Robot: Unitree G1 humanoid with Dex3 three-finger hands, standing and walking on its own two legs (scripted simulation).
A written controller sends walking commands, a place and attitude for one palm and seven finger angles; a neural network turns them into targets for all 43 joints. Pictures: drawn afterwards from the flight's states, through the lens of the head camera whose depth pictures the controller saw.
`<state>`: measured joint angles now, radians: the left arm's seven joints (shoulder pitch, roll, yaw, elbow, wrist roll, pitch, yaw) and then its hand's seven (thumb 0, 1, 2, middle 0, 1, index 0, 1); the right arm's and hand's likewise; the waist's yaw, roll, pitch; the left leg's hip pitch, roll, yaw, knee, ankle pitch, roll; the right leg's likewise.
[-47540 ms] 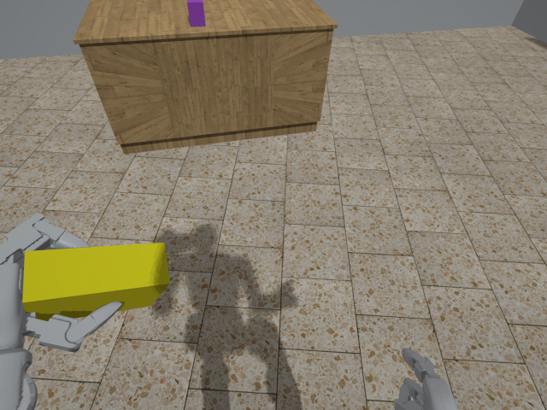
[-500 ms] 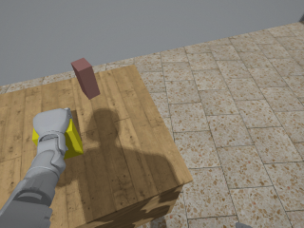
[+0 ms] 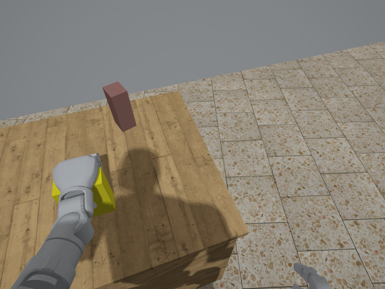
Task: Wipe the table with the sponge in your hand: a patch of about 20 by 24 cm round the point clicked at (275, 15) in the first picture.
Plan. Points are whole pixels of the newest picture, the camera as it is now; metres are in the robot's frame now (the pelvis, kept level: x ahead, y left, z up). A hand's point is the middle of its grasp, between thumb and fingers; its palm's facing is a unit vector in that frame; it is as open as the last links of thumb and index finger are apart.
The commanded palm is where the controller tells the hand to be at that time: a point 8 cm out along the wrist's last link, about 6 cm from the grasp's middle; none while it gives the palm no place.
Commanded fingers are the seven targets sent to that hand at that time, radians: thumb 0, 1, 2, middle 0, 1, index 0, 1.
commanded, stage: wipe back along the first lane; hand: left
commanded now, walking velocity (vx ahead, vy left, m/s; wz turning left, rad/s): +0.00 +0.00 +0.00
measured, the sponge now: (89, 200) +0.32 +0.29 -0.05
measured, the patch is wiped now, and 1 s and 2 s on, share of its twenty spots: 0.95 0.95 0.95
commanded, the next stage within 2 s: lift the sponge slowly off the table in 0.86 s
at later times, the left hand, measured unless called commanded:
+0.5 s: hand (88, 205) +0.28 +0.26 +0.01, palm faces -0.04 -0.04 -1.00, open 9.5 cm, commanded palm +0.23 +0.24 +0.03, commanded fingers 0.00 0.10 1.30 -1.20 -1.60 -1.20 -1.60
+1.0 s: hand (86, 230) +0.23 +0.25 +0.00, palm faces -0.04 -0.07 -1.00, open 9.5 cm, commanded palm +0.19 +0.23 +0.04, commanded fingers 0.00 0.10 1.30 -1.20 -1.60 -1.20 -1.60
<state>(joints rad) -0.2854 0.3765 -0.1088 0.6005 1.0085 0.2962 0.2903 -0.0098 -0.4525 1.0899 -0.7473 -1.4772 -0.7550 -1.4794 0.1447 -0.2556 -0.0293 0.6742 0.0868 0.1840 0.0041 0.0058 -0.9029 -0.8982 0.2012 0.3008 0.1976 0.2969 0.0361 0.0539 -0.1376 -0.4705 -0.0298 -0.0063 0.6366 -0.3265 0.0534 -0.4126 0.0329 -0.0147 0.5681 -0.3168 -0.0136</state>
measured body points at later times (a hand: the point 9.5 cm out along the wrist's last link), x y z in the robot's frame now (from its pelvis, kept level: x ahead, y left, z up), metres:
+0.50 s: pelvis +0.00 -0.01 +0.00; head +0.01 -0.03 +0.45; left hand +0.28 +0.26 +0.06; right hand +0.20 -0.23 -0.10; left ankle -0.01 +0.08 -0.73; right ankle -0.03 -0.12 -0.73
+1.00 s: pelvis -0.01 -0.02 +0.00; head -0.02 -0.04 +0.45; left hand +0.22 +0.24 +0.06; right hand +0.21 -0.24 -0.09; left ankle -0.01 +0.08 -0.73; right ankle -0.03 -0.12 -0.73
